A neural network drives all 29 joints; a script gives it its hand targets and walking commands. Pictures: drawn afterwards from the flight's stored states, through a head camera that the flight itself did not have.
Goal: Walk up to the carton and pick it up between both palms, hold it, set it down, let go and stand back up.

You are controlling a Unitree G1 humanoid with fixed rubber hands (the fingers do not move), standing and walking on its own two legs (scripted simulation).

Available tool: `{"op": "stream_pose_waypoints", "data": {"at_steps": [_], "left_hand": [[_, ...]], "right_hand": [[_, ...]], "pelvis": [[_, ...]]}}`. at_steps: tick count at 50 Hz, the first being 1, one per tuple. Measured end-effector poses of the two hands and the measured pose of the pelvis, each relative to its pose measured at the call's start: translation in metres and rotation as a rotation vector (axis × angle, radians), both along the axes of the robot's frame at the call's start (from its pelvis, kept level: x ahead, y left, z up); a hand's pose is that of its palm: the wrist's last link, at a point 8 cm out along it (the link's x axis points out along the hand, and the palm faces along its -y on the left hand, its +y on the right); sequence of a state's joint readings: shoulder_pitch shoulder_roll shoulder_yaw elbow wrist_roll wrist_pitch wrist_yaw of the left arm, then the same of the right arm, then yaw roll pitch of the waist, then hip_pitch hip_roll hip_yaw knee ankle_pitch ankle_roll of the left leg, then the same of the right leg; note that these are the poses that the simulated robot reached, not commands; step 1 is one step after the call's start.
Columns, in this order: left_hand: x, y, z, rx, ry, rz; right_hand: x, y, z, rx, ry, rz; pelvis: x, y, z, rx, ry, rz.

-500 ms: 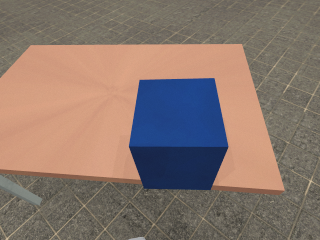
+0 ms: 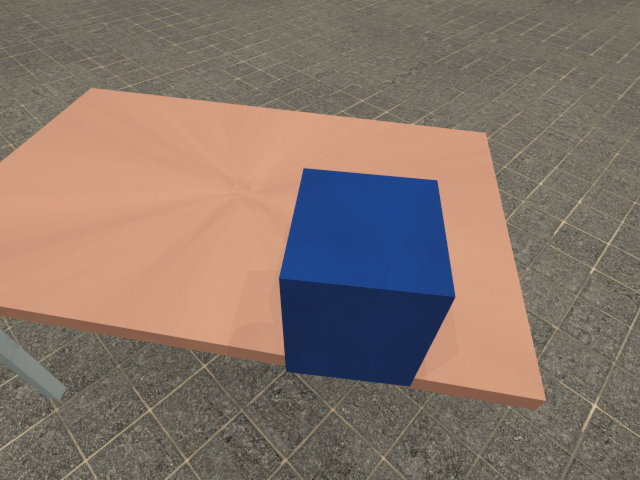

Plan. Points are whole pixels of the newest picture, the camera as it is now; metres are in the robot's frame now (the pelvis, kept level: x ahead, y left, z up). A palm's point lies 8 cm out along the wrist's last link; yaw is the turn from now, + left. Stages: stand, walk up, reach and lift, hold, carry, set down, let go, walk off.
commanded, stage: walk up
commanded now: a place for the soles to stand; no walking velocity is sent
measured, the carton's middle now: (358, 280) +0.42 -0.03 -0.01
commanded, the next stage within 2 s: none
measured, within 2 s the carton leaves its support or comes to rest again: neither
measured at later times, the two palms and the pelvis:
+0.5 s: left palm out of the picture +0.04 +0.24 -0.14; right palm out of the picture +0.03 -0.22 -0.14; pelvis +0.04 +0.01 +0.00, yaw -1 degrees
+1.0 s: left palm out of the picture +0.05 +0.25 -0.14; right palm out of the picture +0.01 -0.22 -0.14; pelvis +0.03 +0.01 +0.00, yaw -2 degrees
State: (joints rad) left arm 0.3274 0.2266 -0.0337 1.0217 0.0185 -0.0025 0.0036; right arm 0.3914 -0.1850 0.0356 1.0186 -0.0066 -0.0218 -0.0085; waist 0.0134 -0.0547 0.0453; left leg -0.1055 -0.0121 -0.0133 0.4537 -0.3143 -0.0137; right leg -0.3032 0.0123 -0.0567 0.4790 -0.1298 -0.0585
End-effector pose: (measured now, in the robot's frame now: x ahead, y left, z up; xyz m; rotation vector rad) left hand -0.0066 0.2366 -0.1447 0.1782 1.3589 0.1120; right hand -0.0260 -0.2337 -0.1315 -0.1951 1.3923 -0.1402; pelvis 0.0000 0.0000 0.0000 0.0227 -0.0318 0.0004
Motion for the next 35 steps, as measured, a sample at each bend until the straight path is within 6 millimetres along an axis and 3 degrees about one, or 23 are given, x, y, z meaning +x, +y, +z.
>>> {"op": "stream_pose_waypoints", "data": {"at_steps": [5, 9, 23, 35], "left_hand": [[-0.017, 0.001, 0.007, 0.024, 0.061, 0.029], [-0.017, 0.004, 0.012, 0.043, 0.089, 0.036], [0.04, 0.006, 0.004, 0.02, 0.005, -0.001], [0.066, 0.015, 0.001, 0.022, -0.015, -0.04]], "right_hand": [[0.008, 0.0, -0.006, 0.018, 0.011, 0.011], [0.021, 0.004, -0.01, 0.033, 0.0, 0.031], [0.054, 0.013, -0.008, 0.011, -0.023, 0.041], [0.057, 0.018, -0.007, -0.001, -0.013, 0.017]], "pelvis": [[0.007, 0.0, 0.001, -0.009, 0.01, 0.002], [0.013, 0.002, 0.001, -0.016, 0.02, 0.001], [0.034, 0.009, 0.001, -0.027, 0.024, -0.011], [0.041, 0.016, 0.0, -0.027, 0.026, -0.022]]}}
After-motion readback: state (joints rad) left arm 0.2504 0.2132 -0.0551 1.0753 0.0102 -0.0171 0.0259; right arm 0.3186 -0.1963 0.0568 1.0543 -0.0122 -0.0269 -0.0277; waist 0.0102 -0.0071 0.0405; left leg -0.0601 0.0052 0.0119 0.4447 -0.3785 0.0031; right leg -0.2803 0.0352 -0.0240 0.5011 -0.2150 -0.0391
